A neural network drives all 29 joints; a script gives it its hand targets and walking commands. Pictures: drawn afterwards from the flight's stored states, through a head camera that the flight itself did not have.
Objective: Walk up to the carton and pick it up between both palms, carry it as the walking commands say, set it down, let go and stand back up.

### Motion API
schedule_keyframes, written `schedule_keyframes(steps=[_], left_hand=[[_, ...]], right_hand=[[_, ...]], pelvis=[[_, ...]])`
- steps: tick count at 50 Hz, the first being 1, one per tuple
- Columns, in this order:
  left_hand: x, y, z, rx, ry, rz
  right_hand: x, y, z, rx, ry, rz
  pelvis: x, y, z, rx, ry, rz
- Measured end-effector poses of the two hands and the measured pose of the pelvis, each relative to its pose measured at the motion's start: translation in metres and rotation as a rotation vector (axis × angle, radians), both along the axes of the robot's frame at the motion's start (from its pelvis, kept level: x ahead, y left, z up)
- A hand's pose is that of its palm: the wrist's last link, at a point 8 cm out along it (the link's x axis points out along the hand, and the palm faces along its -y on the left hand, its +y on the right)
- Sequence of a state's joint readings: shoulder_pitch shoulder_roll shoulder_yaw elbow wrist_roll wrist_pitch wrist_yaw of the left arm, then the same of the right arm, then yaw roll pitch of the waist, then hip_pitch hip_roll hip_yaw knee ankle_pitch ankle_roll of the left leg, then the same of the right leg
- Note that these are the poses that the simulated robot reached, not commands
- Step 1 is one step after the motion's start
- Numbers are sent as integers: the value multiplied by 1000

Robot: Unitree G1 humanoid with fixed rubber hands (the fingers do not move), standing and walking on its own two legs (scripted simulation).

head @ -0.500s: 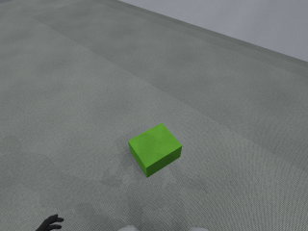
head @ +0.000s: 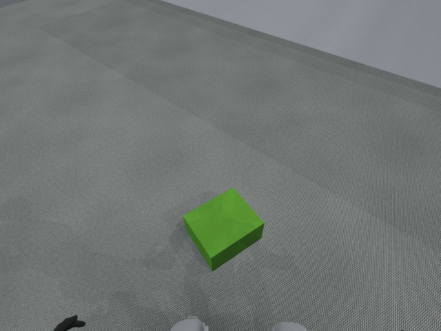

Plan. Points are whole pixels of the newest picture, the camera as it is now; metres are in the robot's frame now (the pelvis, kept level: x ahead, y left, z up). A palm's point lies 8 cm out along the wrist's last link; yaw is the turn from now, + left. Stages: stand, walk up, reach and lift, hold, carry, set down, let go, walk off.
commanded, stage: walk up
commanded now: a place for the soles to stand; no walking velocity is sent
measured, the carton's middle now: (223, 227) +0.66 +0.06 -0.66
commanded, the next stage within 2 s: none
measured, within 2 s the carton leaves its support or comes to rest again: neither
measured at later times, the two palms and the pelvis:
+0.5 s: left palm out of the picture +0.13 +0.36 -0.07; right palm (399, 330) +0.17 -0.29 -0.10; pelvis +0.07 +0.02 -0.01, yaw +1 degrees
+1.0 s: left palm (75, 283) +0.22 +0.32 -0.06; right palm (402, 295) +0.23 -0.32 -0.10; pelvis +0.14 -0.01 +0.00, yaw +0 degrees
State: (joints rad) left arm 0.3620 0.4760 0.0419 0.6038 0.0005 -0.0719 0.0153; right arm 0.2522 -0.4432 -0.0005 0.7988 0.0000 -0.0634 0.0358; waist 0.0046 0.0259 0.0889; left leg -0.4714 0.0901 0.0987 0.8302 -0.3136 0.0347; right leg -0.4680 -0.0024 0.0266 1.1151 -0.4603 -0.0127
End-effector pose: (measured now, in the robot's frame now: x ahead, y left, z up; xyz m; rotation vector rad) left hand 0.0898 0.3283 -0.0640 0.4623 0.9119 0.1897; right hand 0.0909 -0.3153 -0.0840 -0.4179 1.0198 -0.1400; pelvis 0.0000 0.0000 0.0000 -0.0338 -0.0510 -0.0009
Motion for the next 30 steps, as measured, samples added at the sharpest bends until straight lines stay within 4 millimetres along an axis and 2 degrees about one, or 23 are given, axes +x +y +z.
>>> schedule_keyframes(steps=[4, 8, 10, 13, 17, 21, 25, 30], left_hand=[[13, -4, 6, -6, -7, -9], [21, -14, 8, 3, 0, -18], [19, -17, 5, 20, 4, -16], [10, -15, 7, 45, 43, 12], [9, -3, 11, 72, 80, 32], [18, 14, 7, 73, 95, 43], [38, 30, -5, 52, 83, 52], [68, 32, -5, 10, 54, 37]], right_hand=[[8, -4, 3, 4, -3, -3], [17, -14, -3, 21, 10, -9], [22, -20, -9, 26, 18, -15], [36, -19, -13, 38, 22, -16], [55, -7, -17, 53, 28, -3], [70, 10, -18, 49, 34, 6], [78, 27, -19, 33, 38, 13], [85, 28, 1, 1, 39, 7]], pelvis=[[11, -4, 4, 4, -2, -1], [21, -15, 2, 17, 29, -7], [28, -21, -3, 23, 30, -7], [39, -21, -2, 21, 40, -4], [51, -13, -1, 18, 59, 4], [62, 4, -3, 4, 76, 11], [70, 22, -8, -9, 42, 20], [83, 27, 2, -17, 7, 18]])
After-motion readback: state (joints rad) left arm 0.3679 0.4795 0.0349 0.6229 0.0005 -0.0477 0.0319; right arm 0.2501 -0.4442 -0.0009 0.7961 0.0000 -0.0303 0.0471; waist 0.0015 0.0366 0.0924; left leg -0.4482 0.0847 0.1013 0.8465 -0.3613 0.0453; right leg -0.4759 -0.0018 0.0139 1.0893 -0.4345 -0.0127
